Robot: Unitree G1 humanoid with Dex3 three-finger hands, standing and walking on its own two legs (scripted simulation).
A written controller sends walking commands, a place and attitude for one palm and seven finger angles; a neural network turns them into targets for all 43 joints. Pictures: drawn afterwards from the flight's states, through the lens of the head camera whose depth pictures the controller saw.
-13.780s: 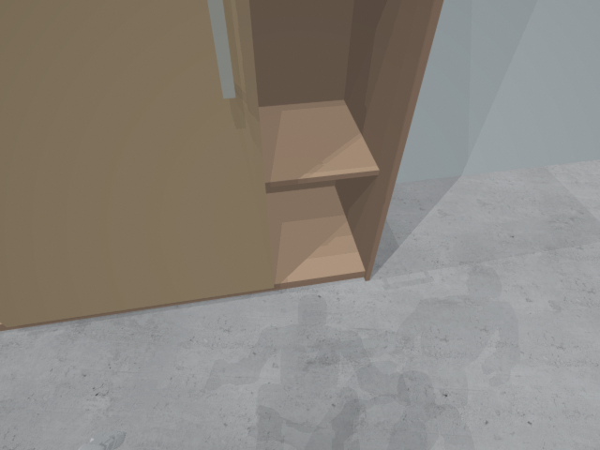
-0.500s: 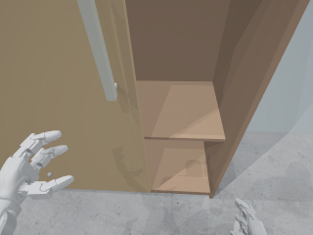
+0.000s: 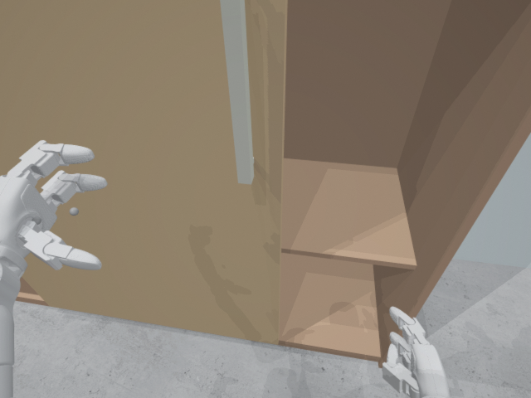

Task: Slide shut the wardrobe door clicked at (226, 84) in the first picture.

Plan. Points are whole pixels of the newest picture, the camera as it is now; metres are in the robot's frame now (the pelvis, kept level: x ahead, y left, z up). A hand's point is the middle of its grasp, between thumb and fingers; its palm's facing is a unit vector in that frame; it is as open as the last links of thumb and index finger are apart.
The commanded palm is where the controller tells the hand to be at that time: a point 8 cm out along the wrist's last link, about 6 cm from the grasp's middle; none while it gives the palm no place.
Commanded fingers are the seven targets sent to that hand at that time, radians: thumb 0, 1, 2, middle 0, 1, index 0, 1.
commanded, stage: raise the hand with hooked fingers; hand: left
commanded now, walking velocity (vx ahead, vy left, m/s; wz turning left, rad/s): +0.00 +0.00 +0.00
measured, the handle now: (242, 88) +0.49 +0.10 +0.27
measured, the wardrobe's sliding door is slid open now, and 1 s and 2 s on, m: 0.37 0.37 0.37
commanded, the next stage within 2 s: move the hooked fingers beside the handle in 0.74 s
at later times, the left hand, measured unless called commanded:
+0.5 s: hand (99, 189) +0.28 +0.25 +0.22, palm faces -0.03 -0.99 -0.16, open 14.0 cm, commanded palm +0.24 +0.31 +0.26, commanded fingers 0.00 -0.50 0.30 -0.30 -1.20 -0.30 -1.20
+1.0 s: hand (89, 158) +0.28 +0.24 +0.27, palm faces +0.07 -0.99 -0.13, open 13.9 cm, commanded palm +0.26 +0.28 +0.25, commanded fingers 0.00 -0.50 0.30 -0.30 -1.20 -0.30 -1.20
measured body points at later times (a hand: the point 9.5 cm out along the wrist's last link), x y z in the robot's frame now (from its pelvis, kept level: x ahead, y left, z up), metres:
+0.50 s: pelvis +0.00 -0.01 +0.00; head -0.02 -0.04 +0.45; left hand +0.28 +0.30 +0.23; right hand +0.20 -0.25 -0.07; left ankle +0.00 +0.10 -0.74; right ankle -0.01 -0.13 -0.74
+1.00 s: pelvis +0.01 -0.04 +0.00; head -0.03 -0.07 +0.45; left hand +0.27 +0.29 +0.28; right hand +0.22 -0.26 -0.06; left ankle +0.00 +0.10 -0.74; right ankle -0.01 -0.13 -0.74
